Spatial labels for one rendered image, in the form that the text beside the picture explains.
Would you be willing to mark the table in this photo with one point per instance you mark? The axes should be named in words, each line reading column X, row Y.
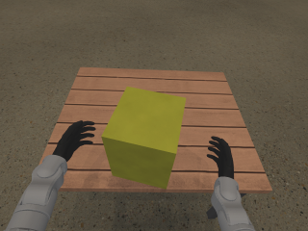
column 210, row 111

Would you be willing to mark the robot right hand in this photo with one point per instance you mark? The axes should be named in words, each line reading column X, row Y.
column 224, row 160

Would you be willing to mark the robot right forearm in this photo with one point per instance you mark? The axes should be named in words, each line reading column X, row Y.
column 227, row 202

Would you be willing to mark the carton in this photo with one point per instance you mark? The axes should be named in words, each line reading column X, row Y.
column 142, row 135

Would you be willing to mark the robot left forearm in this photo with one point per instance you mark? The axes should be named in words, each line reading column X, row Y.
column 36, row 205

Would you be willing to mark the robot left hand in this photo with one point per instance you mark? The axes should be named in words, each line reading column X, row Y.
column 70, row 140

